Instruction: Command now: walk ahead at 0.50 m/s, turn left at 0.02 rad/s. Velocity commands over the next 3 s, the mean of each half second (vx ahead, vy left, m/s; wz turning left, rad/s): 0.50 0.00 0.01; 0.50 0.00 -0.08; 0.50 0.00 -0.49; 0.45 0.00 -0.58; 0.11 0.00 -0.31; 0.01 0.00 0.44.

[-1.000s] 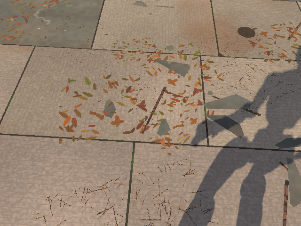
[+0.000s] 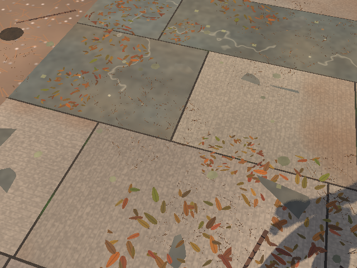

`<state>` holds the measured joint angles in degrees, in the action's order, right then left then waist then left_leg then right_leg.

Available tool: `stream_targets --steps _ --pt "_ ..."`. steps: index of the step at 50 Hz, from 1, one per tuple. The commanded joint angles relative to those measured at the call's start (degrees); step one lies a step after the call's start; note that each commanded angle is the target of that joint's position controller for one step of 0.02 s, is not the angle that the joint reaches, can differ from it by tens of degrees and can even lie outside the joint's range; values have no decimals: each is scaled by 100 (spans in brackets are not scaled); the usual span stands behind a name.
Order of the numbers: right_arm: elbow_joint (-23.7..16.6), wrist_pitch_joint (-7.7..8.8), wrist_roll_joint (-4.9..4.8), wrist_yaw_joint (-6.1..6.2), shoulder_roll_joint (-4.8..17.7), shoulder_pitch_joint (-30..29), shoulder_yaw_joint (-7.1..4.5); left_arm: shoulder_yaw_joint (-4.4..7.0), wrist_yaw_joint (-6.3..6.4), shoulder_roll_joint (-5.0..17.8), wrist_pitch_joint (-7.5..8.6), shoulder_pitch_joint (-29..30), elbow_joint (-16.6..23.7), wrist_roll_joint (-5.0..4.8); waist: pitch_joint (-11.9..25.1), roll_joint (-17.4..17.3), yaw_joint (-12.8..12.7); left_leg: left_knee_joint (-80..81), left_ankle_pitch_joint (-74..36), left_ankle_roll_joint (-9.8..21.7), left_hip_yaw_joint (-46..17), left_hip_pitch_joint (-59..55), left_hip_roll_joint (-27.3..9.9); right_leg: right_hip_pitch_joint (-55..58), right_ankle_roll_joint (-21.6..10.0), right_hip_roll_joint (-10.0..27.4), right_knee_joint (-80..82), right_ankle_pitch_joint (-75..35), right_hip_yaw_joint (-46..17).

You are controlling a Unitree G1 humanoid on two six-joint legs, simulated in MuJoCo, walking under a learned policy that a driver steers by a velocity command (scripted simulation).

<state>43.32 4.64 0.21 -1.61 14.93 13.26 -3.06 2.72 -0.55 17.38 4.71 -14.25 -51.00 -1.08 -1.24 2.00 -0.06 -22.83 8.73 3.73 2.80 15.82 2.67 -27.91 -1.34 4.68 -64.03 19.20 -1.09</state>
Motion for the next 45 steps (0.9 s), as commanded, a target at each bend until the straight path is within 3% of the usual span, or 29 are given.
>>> stream_targets --steps 1,4,8,12,15,16,17,18,19,20,21,22,23,24,26,28,31,34,38,41,43,44,45 --pt "-234 166 -18 8 692 -38 -179 87 28 289 -68 -189 289 46 259 -631 -146 1417 -996 1096 -1532 -670 -1565 -797 118 394 293 -489 -236" --pt "-59 155 -22 84 839 180 -221 66 21 244 -80 401 486 113 39 -480 -32 1587 -1106 1060 -1160 -669 -1483 -1120 241 403 1250 -1388 -217" --pt "162 106 -70 151 973 512 -240 -5 -59 125 -6 1196 685 83 -133 -477 247 1624 -967 828 -680 -680 -1279 -757 221 145 2644 -2488 12" --pt "451 16 -125 173 1048 904 -266 -16 -158 211 38 1757 931 29 -265 -508 406 1352 -948 762 -747 -1391 -1578 -862 76 20 3230 -2304 -10" --pt "562 -81 -142 214 1120 889 -301 30 -227 376 82 1645 982 28 -151 -633 230 909 -1634 610 -818 -1900 -1777 -579 -153 -96 3481 -1661 54" --pt "560 -114 -142 226 1161 791 -308 86 -224 481 95 1323 908 36 46 -701 23 521 -2447 527 -738 -1939 -1709 -52 -253 -252 3572 -1508 212" --pt "554 -152 -130 239 1098 726 -276 206 -193 672 97 587 677 52 490 -645 -345 -332 -3207 390 -519 -1794 -1444 972 -399 -435 3681 -1555 385" --pt "462 -160 -51 260 889 776 -175 342 -139 1030 89 -425 428 93 1275 -355 -707 -1750 -2535 193 -271 -953 -1141 2620 -686 98 3405 -1840 -158" --pt "332 -44 -10 206 280 1436 16 487 -101 1619 36 -1026 321 150 2081 1013 -528 -4041 -5 -280 -41 1455 -190 4870 -1626 1527 3695 -1031 -2739" --pt "427 90 -70 177 471 1311 -6 364 -122 1181 12 -1128 290 52 2400 1205 -665 -4908 2472 -283 -851 2328 27 5152 -1833 1774 4549 -251 -4138" --pt "305 169 -233 136 918 808 -133 267 -112 903 17 -700 352 28 1483 793 -635 -5269 2207 -193 -952 2889 -334 4477 -1528 1595 4665 128 -3380" --pt "209 195 -255 145 924 423 -125 219 -99 733 15 -289 453 54 927 416 -497 -5059 1659 -133 -766 2873 -656 3637 -1324 1374 4774 -72 -2637" --pt "176 174 -176 177 871 209 -139 169 -111 561 21 51 495 100 490 169 -331 -4670 1243 -149 -665 2662 -862 2815 -1234 1155 4978 -482 -2114" --pt "201 110 -119 203 824 255 -169 117 -122 392 51 246 524 162 317 263 -130 -4355 945 -155 -708 2283 -1031 2268 -1136 954 5164 -872 -1732" --pt "276 -20 -90 215 584 472 -136 127 -135 401 108 300 483 161 291 354 57 -4083 690 -232 -673 1861 -1101 1788 -1192 833 5459 -1333 -1345" --pt "198 -79 -56 237 526 276 -126 169 -98 549 151 186 388 136 160 237 85 -3671 304 -345 -637 2048 -1141 1696 -1266 812 5644 -1761 -1025" --pt "44 -55 -26 220 462 -280 -103 197 -11 650 120 -60 261 108 26 115 -50 -2648 -639 -444 -591 2322 -1127 1889 -1164 698 5726 -2155 -618" --pt "-86 1 -57 150 326 -877 -40 202 40 716 82 -324 146 58 -102 115 -264 -1596 -1398 -436 -397 2080 -941 1966 -1008 542 5770 -2087 -274" --pt "-305 52 -119 25 337 -1534 -3 222 57 775 -21 -777 -87 12 -296 100 -493 -906 -1375 -359 -335 2165 -782 2618 -999 792 5577 -2024 -300" --pt "-423 103 -118 -65 470 -1657 -29 261 90 831 -119 -853 -183 -20 -296 168 -387 -597 -797 -164 -380 2050 -694 3125 -895 1046 5180 -2516 -460" --pt "-286 142 -99 -57 691 -1051 -137 286 108 918 -172 -678 -162 -34 41 282 36 -387 -469 -10 -210 1039 -439 3122 -770 960 4487 -3727 -480" --pt "-15 153 -78 -10 957 -167 -280 242 110 817 -191 -603 -121 -12 606 186 456 -333 -604 146 -143 -266 -374 2781 -620 644 3528 -4129 -300" --pt "182 146 19 59 1375 893 -407 122 109 528 -175 -594 44 102 1522 -320 835 -626 -756 488 -1099 -2110 -1321 1622 -409 263 1841 -2830 -61"
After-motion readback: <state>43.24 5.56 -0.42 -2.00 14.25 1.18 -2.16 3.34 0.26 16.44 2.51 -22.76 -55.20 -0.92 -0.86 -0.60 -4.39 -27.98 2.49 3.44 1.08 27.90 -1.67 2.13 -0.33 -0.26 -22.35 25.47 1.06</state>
